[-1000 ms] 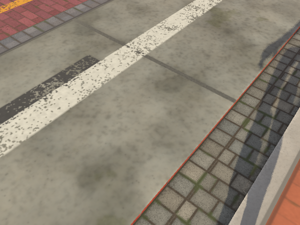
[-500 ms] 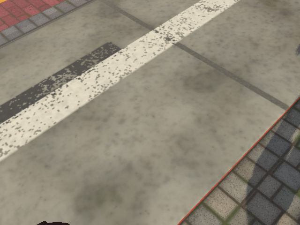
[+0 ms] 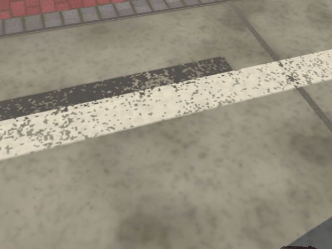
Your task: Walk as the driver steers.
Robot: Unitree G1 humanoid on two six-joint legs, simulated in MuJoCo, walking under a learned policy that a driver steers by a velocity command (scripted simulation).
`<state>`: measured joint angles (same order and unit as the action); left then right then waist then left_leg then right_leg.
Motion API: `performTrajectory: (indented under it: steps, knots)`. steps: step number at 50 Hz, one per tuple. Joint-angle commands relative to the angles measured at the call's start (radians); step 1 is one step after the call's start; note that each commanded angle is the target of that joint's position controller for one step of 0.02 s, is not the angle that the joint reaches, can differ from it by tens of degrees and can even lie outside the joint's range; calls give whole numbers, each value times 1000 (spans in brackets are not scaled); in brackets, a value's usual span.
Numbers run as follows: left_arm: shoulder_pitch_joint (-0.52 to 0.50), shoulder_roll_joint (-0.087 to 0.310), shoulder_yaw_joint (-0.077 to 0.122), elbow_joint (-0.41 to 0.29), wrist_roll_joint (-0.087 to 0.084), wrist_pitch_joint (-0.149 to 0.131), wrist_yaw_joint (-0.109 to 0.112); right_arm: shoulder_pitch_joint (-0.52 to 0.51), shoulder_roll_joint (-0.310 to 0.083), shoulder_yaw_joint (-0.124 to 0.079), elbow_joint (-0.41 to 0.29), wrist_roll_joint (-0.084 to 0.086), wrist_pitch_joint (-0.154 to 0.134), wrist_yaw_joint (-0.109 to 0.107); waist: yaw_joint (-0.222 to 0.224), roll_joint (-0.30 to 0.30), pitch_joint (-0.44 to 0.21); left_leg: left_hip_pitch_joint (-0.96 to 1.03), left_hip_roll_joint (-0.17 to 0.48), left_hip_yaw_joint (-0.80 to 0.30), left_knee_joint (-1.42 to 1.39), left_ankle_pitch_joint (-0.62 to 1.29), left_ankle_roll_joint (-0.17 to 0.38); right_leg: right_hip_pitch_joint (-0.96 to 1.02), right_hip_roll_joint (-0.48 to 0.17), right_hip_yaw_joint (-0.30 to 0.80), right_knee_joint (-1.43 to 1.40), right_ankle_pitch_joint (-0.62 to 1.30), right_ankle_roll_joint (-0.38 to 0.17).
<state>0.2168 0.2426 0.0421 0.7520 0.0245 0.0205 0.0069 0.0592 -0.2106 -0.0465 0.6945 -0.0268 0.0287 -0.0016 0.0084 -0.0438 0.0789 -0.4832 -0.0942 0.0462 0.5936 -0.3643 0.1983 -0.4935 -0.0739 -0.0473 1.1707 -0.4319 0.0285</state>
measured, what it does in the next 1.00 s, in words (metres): steps to the left, turning left: right foot 0.04 m lower, then left foot 0.03 m higher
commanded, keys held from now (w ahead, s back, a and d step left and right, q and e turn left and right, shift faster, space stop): q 0.28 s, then w+q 0.42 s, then w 0.22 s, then w+e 0.08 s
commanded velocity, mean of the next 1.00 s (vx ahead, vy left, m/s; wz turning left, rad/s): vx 0.27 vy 0.00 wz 0.51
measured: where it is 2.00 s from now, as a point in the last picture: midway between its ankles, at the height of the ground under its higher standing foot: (71, 198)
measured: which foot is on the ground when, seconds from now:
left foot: down 0.00-0.32, up 0.34-0.84, down 0.86-1.00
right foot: up 0.00-0.32, down 0.34-0.88, up 0.90-1.00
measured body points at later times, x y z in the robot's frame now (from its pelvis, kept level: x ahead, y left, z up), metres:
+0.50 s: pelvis -0.02 -0.04 -0.01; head -0.02 -0.05 +0.44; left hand -0.09 +0.24 -0.13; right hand +0.22 -0.23 -0.10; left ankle +0.00 +0.11 -0.57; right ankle -0.01 -0.12 -0.74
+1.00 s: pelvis +0.09 +0.14 +0.01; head +0.10 +0.17 +0.45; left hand -0.03 +0.37 -0.14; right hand +0.34 +0.01 -0.09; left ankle +0.05 +0.23 -0.72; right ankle +0.07 -0.05 -0.62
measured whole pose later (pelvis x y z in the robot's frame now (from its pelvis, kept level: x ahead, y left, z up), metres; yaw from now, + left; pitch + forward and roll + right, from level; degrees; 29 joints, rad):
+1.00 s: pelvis +0.09 +0.14 +0.01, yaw +32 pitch +2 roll +0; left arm 0.36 0.27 0.04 0.83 0.02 0.01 -0.05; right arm 0.20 -0.21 -0.02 0.67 -0.03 0.01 -0.02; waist 0.03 -0.06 0.01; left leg -0.33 -0.02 0.05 0.58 -0.69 -0.05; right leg -0.41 -0.11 -0.01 1.25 -0.47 -0.01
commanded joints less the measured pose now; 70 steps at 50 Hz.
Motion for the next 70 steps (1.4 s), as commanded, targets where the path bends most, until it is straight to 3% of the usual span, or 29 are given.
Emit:
performTrajectory:
  steps: [1, 11, 14, 15, 16, 17, 18, 19, 22, 24, 27, 31, 37, 41, 42, 44, 45, 46, 47, 48, 50, 53, 60, 64, 66, 67, 68, 69, 70]
  knots:
    - [158, 67, 17, -16, 28, 35, 16, -20, -115, -38, -65, 5, 8, -9, 36, 122, -193, 182, 196, -274, -247, 261, 20, -20, 17, 40, 5, 111, -2]
    - [45, 84, 8, -94, -1, 52, 22, -7, -193, -65, -102, -26, 46, -4, 0, 173, -257, 117, 187, -411, -264, -21, -1, 105, 84, 29, -232, 88, 20]
    - [187, 101, 21, -70, -28, 65, 23, -36, -190, -74, -99, -28, 61, 11, 56, 202, -212, -22, 144, -415, -267, -125, -60, 361, 120, -27, -483, -15, -52]
    - [352, 89, 26, -12, -33, 64, 28, -64, -173, -75, -99, -26, 64, 11, 129, 153, -214, -138, 87, -363, -159, -227, -95, 544, 117, -54, -622, 13, -72]
    - [417, 72, 26, 35, -31, 54, 41, -46, -127, -70, -83, -23, 63, 0, 155, -40, -148, -305, -39, -228, 168, -330, -117, 628, 47, 12, -736, -34, -61]
    - [347, 89, 5, -19, -16, 39, 34, -1, -3, -35, -97, -20, 51, -14, 82, -166, -85, -568, -150, -155, 573, -288, -139, 578, -233, 397, -741, -441, -89]
    - [138, 187, 16, -96, 29, 34, 35, -54, -46, -33, -173, -25, 28, -22, -26, -159, 25, -771, -71, -177, 659, -159, -161, 359, -414, 735, -1035, -736, -169]
    - [45, 219, 28, -131, 41, 19, 41, -97, -140, -51, -184, -52, 15, -27, -50, -133, 101, -710, -7, -216, 761, -41, -183, 175, -428, 779, -1137, -793, -201]
    - [-95, 173, 17, -148, 24, -19, 28, 107, -217, -75, -97, -51, 32, 19, -144, -39, 24, -429, 18, -137, 1077, 149, -239, 14, -204, 314, -1021, -338, -145]
    - [-2, 156, 20, -121, 7, -30, 14, 87, -168, -55, -121, -27, 46, 36, -86, -18, 0, -435, 39, -98, 1155, 156, -244, 64, -171, 202, -987, -310, -146]
    - [185, 176, 33, -71, 7, -34, 5, 5, -115, -33, -164, -22, 41, 41, 22, 17, 3, -548, 60, -91, 1085, 153, -235, 287, -189, 161, -973, -310, -166]
    - [296, 167, 33, -28, 25, -47, 14, -54, -93, -30, -198, -27, 28, 36, 99, -61, 9, -654, 95, -102, 921, 100, -242, 520, -243, 139, -976, -272, -191]
    - [220, 157, 32, -17, 33, -78, 6, -67, -76, -25, -229, -6, 12, 70, 61, -83, 48, -492, 169, -125, 584, 125, -204, 489, -293, 1, -998, -53, -175]
    - [230, 200, 47, 20, 18, -58, 8, -99, -50, -4, -230, 6, -4, 90, 79, -105, 45, -133, 130, 41, 192, -50, -136, 383, -283, -131, -992, 196, -160]
    - [281, 226, 52, 51, 12, -44, 5, -40, -47, -4, -208, 2, -10, 79, 68, -116, 5, -32, 56, 130, 170, -167, -110, 386, -300, -137, -931, 366, -180]
    - [270, 190, 31, 66, 1, -45, -5, 279, -96, -33, -89, 5, -39, 51, -106, 20, -195, 449, -23, 81, 9, 58, -79, 267, -198, -258, -454, 764, -137]
    - [239, 121, 5, -32, -23, -57, -39, 457, -241, -71, -57, -2, -38, 30, -180, 355, -429, 897, 291, -381, -53, -140, 40, -119, -93, -229, -26, 217, -64]
    - [117, 97, 1, -55, 7, -59, -67, 554, -271, -75, -36, 27, -26, -1, -212, 359, -501, 972, 439, -656, -222, -188, 26, -283, -12, -23, 191, -244, -48]
    - [-6, 111, 10, -66, -4, -51, -74, 563, -287, -66, -13, 4, -17, -30, -244, 187, -356, 900, 439, -544, -287, -37, -16, -371, 9, 71, 241, -194, -50]
    - [-58, 99, 6, -83, -16, -46, -72, 481, -288, -60, 6, -20, -12, -52, -187, 132, -198, 755, 429, -500, -333, 27, -29, -435, 20, 28, 235, -105, -49]
    - [49, 118, 22, -28, -9, -29, -65, 226, -170, -21, -20, -12, -26, -37, -18, 116, -76, 497, 328, -268, -315, 187, -94, -280, 2, 99, 94, 58, -49]
    - [160, 122, 37, 37, -16, 19, -73, 119, -111, -3, -17, -8, -62, -11, 74, 176, -87, 375, 288, -85, -420, 170, -112, -133, 60, 59, 96, 161, -32]
    - [30, 126, 40, -6, 5, 47, -82, 65, -164, -27, 53, -28, -88, -27, 135, 155, -19, 439, 325, 138, -504, 251, -105, -98, 24, -19, -161, 276, -82]
    - [102, 155, 57, -2, -9, 73, -56, 37, -218, -46, 85, -26, -72, -38, 169, 174, -50, 538, 407, 202, -320, 707, -108, 86, 16, -80, -290, 102, -161]
    - [222, 189, 84, 30, -28, 74, -48, 48, -210, -44, 87, -21, -65, -32, 190, 122, -104, 510, 396, 208, -41, 801, -78, 241, 70, -112, -359, 11, -197]
    - [331, 174, 92, 84, -36, 57, -45, 32, -202, -41, 69, -13, -60, -20, 235, 36, -65, 532, 290, 256, 254, 832, -90, 247, 156, -128, -542, 45, -252]
    - [446, 113, 78, 133, -25, 33, -37, -72, -170, -29, 39, 2, -55, -3, 308, -68, 22, 258, 190, 221, 657, 406, -115, 375, 106, -3, -725, 155, -323]
    - [376, 71, 36, 151, -25, 6, -39, -76, 8, 20, 19, -15, -57, 10, 166, -186, 111, -75, 64, 100, 941, -177, -125, 352, 21, 278, -622, 327, -315]
    - [232, 161, 38, 93, -32, -21, -32, 84, 36, 39, -94, 5, -71, 35, -49, -379, 17, -220, 2, -90, 925, -181, -156, 320, -116, 888, -942, 80, -422]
